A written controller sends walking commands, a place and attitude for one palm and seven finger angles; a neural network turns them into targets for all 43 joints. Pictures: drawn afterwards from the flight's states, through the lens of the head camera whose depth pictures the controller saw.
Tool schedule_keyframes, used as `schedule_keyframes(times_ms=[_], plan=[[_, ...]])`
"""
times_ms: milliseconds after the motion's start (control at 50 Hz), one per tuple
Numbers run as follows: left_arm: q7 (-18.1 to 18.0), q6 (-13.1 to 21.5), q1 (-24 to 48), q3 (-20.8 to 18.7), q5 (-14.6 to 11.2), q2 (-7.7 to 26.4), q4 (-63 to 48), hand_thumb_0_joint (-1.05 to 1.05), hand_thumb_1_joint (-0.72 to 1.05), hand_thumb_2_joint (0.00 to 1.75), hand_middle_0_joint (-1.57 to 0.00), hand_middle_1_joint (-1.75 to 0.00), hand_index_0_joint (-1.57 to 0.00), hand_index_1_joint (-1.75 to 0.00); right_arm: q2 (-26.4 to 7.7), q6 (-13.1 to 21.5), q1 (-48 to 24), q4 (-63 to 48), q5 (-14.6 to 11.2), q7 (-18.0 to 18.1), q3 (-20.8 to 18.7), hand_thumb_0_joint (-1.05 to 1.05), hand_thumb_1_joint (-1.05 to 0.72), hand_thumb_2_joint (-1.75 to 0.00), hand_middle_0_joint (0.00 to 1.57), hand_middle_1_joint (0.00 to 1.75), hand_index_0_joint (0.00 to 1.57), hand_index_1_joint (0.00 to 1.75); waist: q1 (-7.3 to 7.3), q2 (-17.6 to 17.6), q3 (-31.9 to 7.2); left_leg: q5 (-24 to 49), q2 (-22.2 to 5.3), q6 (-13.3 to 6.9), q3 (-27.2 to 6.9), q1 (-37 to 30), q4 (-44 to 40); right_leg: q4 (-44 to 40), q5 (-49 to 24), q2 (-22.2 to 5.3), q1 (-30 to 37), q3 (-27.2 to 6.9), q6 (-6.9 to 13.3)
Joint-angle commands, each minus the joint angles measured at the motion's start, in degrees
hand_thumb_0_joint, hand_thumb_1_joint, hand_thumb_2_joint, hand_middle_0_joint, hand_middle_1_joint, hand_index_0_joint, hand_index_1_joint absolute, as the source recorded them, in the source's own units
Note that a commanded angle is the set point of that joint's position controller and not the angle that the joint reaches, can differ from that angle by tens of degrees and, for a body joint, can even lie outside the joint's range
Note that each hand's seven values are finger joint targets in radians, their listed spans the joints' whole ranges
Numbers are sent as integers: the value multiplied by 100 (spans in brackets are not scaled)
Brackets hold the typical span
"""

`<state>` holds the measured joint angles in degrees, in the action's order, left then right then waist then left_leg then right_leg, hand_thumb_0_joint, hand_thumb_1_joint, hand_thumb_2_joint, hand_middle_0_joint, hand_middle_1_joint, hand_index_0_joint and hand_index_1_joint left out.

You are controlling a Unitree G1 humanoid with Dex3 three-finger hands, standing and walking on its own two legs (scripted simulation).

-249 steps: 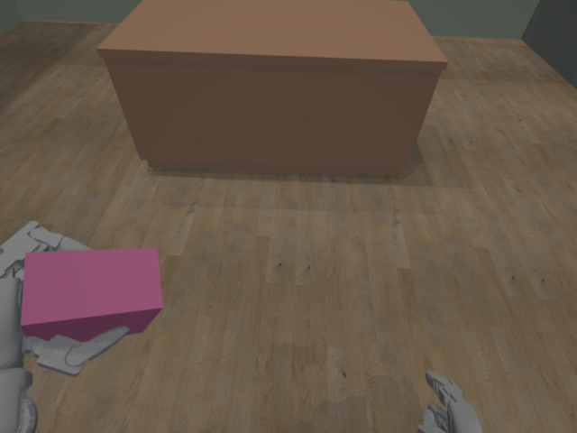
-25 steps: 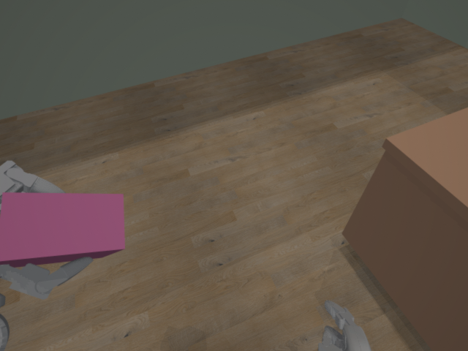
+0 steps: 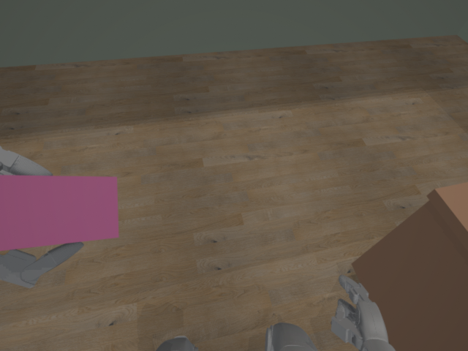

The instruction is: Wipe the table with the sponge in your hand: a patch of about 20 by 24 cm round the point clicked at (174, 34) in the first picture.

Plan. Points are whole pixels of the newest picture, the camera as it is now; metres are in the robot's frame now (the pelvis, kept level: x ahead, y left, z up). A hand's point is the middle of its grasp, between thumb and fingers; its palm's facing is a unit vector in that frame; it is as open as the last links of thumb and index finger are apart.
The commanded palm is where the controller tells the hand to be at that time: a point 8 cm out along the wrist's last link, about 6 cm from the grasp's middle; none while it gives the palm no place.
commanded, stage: walk to a spot facing it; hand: left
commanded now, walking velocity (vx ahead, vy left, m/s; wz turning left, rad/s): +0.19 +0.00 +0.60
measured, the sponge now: (67, 213) +0.25 +0.21 +0.18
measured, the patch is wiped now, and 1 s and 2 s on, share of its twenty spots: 0.00 0.00 0.00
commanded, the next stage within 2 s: turn to face it in 0.46 s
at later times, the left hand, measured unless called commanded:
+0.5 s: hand (14, 253) +0.19 +0.23 +0.19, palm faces +0.58 -0.68 -0.44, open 10.5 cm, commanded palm +0.12 +0.27 +0.19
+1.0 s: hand (60, 265) +0.19 +0.19 +0.17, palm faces +0.63 -0.66 -0.41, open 10.5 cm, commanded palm +0.12 +0.22 +0.19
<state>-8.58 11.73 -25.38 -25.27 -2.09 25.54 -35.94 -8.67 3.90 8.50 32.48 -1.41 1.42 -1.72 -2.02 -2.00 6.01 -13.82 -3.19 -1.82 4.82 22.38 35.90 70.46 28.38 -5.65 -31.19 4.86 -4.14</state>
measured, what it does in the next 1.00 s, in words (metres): steps to the right, turning left: right foot, then left foot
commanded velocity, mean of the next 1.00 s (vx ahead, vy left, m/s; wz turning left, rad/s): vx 0.01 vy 0.00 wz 0.04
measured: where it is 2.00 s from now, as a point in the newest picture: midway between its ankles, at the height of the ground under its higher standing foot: outside the picture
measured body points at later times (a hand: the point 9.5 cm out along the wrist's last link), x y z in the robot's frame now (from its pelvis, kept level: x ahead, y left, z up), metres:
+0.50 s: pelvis +0.05 -0.05 +0.01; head +0.10 -0.03 +0.45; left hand +0.16 +0.27 +0.21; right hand +0.31 -0.25 -0.07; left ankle +0.03 +0.08 -0.70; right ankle +0.08 -0.15 -0.73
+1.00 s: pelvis +0.04 -0.10 +0.01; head +0.07 -0.12 +0.45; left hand +0.15 +0.23 +0.20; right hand +0.28 -0.23 -0.09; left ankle -0.02 +0.04 -0.66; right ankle +0.11 -0.14 -0.73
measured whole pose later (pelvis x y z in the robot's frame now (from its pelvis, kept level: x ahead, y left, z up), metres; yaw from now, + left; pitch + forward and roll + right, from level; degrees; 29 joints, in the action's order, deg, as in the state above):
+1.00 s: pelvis +0.04 -0.10 +0.01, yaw +15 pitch -1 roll +3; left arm -8.0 8.3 -23.4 -18.9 -2.2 18.1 -24.8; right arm -10.0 3.1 7.4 35.1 -0.1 1.4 2.3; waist 2.5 1.3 3.6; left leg -24.9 -2.2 4.2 1.6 25.4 61.1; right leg 32.3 12.7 1.8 -19.2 2.9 5.6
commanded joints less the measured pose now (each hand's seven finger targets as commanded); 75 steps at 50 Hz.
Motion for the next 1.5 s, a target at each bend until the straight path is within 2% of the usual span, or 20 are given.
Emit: schedule_keyframes(times_ms=[0, 140, 160, 200, 220, 320, 420, 480, 500, 520, 540, 640, 800, 860, 880, 940, 1220, 1300, 1340, 1480], plan=[[-52, 368, -674, -587, -190, 492, -1482, 0, 10, 130, -120, -160, -120, -160, -906, 402, -33, -723, 13, 53, -226, 0, -90, -90, 20, 30, 20, 30, 201, 1709, -1419, 1141, -1157, -825, -1458, -854, -1736, -1543, -662, 11, 392, 126, -102], [14, 46, 80, -210, -95, 285, -426, 0, 10, 130, -120, -160, -120, -160, -878, 405, -117, -568, 70, 244, -66, 0, -90, -90, 20, 30, 20, 30, 305, 1277, -1118, 389, -975, -571, -1526, -394, -1033, -4006, -691, 505, 1930, 452, -127], [24, -3, 295, -78, -44, 224, -366, 0, 10, 130, -120, -160, -120, -160, -824, 385, -134, -546, 51, 250, -32, 0, -90, -90, 20, 30, 20, 30, 341, 727, -1117, -3, -682, -358, -1291, -59, -464, -4790, -1073, 238, 2399, 224, -11], [-83, -169, 657, -335, 0, 869, -274, 0, 10, 130, -120, -160, -120, -160, -676, 363, -248, -632, 76, 284, 29, 0, -90, -90, 20, 30, 20, 30, 376, -1577, -1073, -2241, 487, 293, -283, 1629, 2618, -5568, -2133, -2257, 2988, -2744, 1019], [-135, -184, 835, -148, -62, 680, -339, 0, 10, 130, -120, -160, -120, -160, -806, 408, -274, -574, 146, 292, -5, 0, -90, -90, 20, 30, 20, 30, 349, -1275, -1040, -1799, 225, 360, -664, 1527, 3501, -5553, -2328, -2437, 2573, -2555, 1193], [-138, 61, 622, -201, -19, 733, -1002, 0, 10, 130, -120, -160, -120, -160, -738, 216, -680, -649, 152, 369, 11, 0, -90, -90, 20, 30, 20, 30, 256, -666, -865, -1294, -167, 575, -352, 815, 3032, -4882, -4270, -1719, 2240, -124, 957], [-303, 38, -233, -546, -100, 766, -1275, 0, 10, 130, -120, -160, -120, -160, -621, 84, -413, -974, 205, 376, -42, 0, -90, -90, 20, 30, 20, 30, 437, -817, -1398, -1249, 35, 492, 428, 100, 626, -4262, -4836, -1701, 2742, 295, 980], [-343, 51, -300, -572, -167, 699, -1304, 0, 10, 130, -120, -160, -120, -160, -701, -1, -54, -1012, 175, 359, -134, 0, -90, -90, 20, 30, 20, 30, 104, -344, -1743, 15, 387, 462, 685, -963, -924, -3024, -4820, -1437, 2477, 567, 547], [-324, 82, -377, -451, -222, 604, -1313, 0, 10, 130, -120, -160, -120, -160, -821, 8, 35, -1015, 119, 359, -210, 0, -90, -90, 20, 30, 20, 30, -4, 474, -1826, 1277, -129, 237, 38, -1760, -1229, -1922, -3536, -1101, 1750, 670, 287], [-277, 237, -300, -419, -277, 610, -1534, 0, 10, 130, -120, -160, -120, -160, -1042, 100, -75, -1086, 126, 317, -258, 0, -90, -90, 20, 30, 20, 30, 104, 2086, -1717, 4418, -1622, -626, -2109, -2332, -1351, -724, -119, -146, 263, 588, -136], [-200, 363, -351, -567, -130, 730, -1166, 0, 10, 130, -120, -160, -120, -160, -1052, 197, 70, -965, 150, 215, -252, 0, -90, -90, 20, 30, 20, 30, 144, 2209, -1531, 5600, -2245, -1161, -2999, -2324, -1269, -185, 1305, 11, -365, -10, -33], [-161, 347, -310, -234, -49, 509, -1642, 0, 10, 130, -120, -160, -120, -160, -991, 389, -25, -749, 32, 37, -227, 0, -90, -90, 20, 30, 20, 30, 151, 1651, -1603, 3628, -1275, -615, -882, -1848, -1146, -1289, -437, 178, 192, -54, 61], [-89, 40, 673, -18, 63, 405, -269, 0, 10, 130, -120, -160, -120, -160, -917, 478, -140, -649, 83, 184, -1, 0, -90, -90, 20, 30, 20, 30, 286, 1122, -1051, 446, -1355, -28, -96, -548, -876, -4173, -1512, 489, 2129, 156, 100], [-48, -38, 1069, -25, -11, 573, 27, 0, 10, 130, -120, -160, -120, -160, -763, 435, -161, -776, 58, 128, -25, 0, -90, -90, 20, 30, 20, 30, 321, -1824, -1038, -2030, 118, 555, -18, 364, 1942, -5486, -2997, -1381, 1717, -3178, 1105], [-56, -54, 1000, -59, -39, 583, 14, 0, 10, 130, -120, -160, -120, -160, -822, 393, -244, -697, 106, 112, -40, 0, -90, -90, 20, 30, 20, 30, 312, -1622, -934, -1741, 78, 554, -496, 395, 2753, -5775, -2384, -1413, 1513, -3300, 1105], [-66, 143, 504, -119, -68, 524, -417, 0, 10, 130, -120, -160, -120, -160, -624, 183, -438, -646, 140, 99, 166, 0, -90, -90, 20, 30, 20, 30, 312, -248, -1265, -1078, -7, 670, -578, 816, 3090, -5120, -2981, -909, 2264, -2295, 1197], [-72, 200, -27, -234, -92, 562, -659, 0, 10, 130, -120, -160, -120, -160, -984, -326, -205, -1035, 40, -20, -65, 0, -90, -90, 20, 30, 20, 30, 371, -271, -1695, -959, 202, 403, -174, -1135, -916, -5409, -1622, -365, 1740, -2689, 993], [13, 326, 286, -411, 23, 800, -1011, 0, 10, 130, -120, -160, -120, -160, -1119, -238, -321, -1177, 59, 56, -180, 0, -90, -90, 20, 30, 20, 30, 448, 1877, -1190, -134, -2153, -579, -1697, -1761, -2212, -2258, -271, 866, -155, -1084, 276], [26, 254, 274, -268, 114, 594, -946, 0, 10, 130, -120, -160, -120, -160, -977, -157, -225, -1138, 86, 46, -175, 0, -90, -90, 20, 30, 20, 30, 368, 1636, -725, 752, -2227, -709, -1175, -742, -2004, -621, -285, 568, 26, -718, 153], [16, 122, 749, 58, 104, 477, -706, 0, 10, 130, -120, -160, -120, -160, -1139, 151, 80, -984, 41, -81, -145, 0, -90, -90, 20, 30, 20, 30, 240, 1580, -707, 2849, -1692, 80, 338, -1417, -726, -3358, -940, 724, 1294, 416, 61]])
